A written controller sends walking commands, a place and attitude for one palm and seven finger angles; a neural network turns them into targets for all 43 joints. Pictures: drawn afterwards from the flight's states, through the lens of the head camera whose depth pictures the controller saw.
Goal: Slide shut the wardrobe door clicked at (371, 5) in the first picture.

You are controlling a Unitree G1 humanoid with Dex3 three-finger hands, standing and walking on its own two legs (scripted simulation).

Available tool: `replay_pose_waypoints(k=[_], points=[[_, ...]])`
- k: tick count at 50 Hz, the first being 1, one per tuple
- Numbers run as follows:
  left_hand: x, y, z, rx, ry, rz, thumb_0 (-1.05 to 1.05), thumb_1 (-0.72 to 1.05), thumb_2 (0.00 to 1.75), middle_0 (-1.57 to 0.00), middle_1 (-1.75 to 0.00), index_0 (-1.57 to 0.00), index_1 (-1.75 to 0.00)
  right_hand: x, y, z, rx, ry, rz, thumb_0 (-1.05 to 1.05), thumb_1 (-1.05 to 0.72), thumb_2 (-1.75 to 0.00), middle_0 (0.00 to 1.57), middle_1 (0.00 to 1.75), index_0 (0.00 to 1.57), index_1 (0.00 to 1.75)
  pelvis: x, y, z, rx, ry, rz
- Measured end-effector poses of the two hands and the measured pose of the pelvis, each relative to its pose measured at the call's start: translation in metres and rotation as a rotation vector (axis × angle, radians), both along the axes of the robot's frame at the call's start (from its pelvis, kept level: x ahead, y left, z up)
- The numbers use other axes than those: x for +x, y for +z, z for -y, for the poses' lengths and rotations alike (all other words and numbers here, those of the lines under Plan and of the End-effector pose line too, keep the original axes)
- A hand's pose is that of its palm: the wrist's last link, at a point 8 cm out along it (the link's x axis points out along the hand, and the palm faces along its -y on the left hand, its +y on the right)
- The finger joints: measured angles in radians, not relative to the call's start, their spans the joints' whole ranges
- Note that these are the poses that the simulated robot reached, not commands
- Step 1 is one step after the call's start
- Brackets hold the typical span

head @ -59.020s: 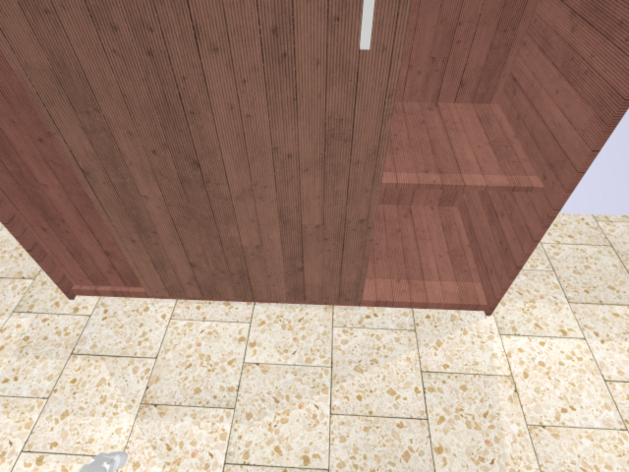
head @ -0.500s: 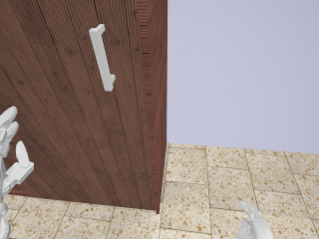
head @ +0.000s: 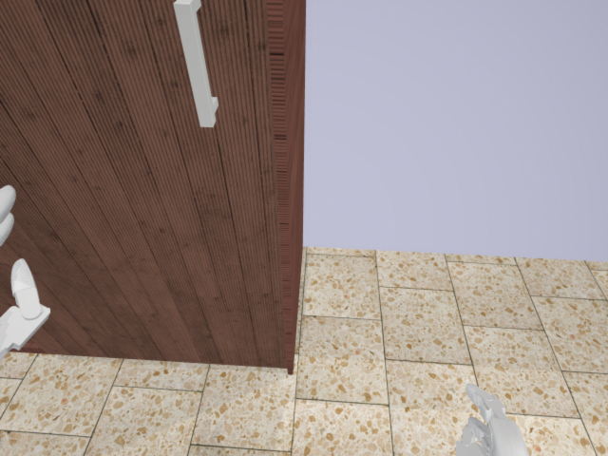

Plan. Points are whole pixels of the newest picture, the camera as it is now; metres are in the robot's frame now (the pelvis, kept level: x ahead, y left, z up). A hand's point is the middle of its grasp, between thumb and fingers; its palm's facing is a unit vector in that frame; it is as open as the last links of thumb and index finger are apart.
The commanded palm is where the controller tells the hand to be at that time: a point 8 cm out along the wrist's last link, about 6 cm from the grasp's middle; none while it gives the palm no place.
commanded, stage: step back with the hand held close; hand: left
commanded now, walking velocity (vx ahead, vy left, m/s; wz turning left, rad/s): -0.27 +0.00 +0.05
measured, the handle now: (201, 63) +0.49 +0.17 +0.28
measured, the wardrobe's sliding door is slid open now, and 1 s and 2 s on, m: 0.00 0.00 0.00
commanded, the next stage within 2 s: stop stepping back and stand still in 0.78 s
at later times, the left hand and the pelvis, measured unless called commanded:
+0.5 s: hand (9, 373) +0.14 +0.25 +0.18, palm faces +0.49 -0.76 -0.44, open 7.4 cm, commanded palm +0.07 +0.30 +0.19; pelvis -0.06 -0.01 -0.02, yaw +2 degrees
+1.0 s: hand out of the picture +0.02 +0.27 +0.18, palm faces +0.43 -0.78 -0.45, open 7.4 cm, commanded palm -0.04 +0.30 +0.19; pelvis -0.17 +0.00 +0.00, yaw +1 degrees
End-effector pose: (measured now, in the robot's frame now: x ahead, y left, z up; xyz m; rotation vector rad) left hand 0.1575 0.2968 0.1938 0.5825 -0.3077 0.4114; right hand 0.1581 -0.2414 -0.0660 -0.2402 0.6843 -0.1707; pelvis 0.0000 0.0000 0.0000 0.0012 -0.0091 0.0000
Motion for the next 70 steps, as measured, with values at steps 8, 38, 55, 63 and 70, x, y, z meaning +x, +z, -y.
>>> replay_pose_waypoints(k=[8, 38, 55, 63, 70], points=[[-0.019, -0.001, 0.0, 0.003, -0.002, 0.066, 0.01, 0.88, 0.9, -0.21, -0.3, -0.21, -0.31, -0.028, -0.006, 0.0, -0.014, 0.012, -0.012, 0.02, -0.9, -0.9, 0.21, 0.3, 0.2, 0.3, -0.02, -0.006, 0.001, -0.001, 0.01, 0.007], [-0.123, 0.008, 0.007, 0.014, 0.028, 0.137, 0.01, 0.88, 0.9, -0.21, -0.3, -0.21, -0.31, -0.093, -0.012, -0.002, -0.008, 0.084, -0.049, 0.02, -0.9, -0.9, 0.21, 0.3, 0.2, 0.3, -0.101, -0.006, 0.016, -0.021, 0.066, -0.016], [-0.208, 0.008, 0.001, -0.022, -0.027, 0.045, 0.01, 0.88, 0.9, -0.21, -0.3, -0.21, -0.31, -0.186, 0.022, -0.019, 0.01, 0.06, 0.087, 0.01, -0.9, -0.9, 0.21, 0.3, 0.2, 0.3, -0.196, 0.004, 0.005, -0.02, 0.0, -0.005], [-0.229, 0.002, -0.006, -0.121, -0.018, 0.115, 0.01, 0.88, 0.9, -0.21, -0.3, -0.21, -0.31, -0.262, 0.005, 0.009, -0.068, -0.042, -0.028, 0.02, -0.9, -0.9, 0.21, 0.3, 0.2, 0.3, -0.226, 0.0, -0.005, -0.02, -0.025, 0.016], [-0.236, 0.001, 0.0, -0.078, -0.057, 0.053, 0.01, 0.89, 0.9, -0.21, -0.3, -0.21, -0.31, -0.315, 0.001, 0.009, -0.013, -0.134, -0.033, 0.02, -0.9, -0.9, 0.2, 0.3, 0.2, 0.3, -0.248, 0.005, 0.0, -0.019, -0.027, 0.054]])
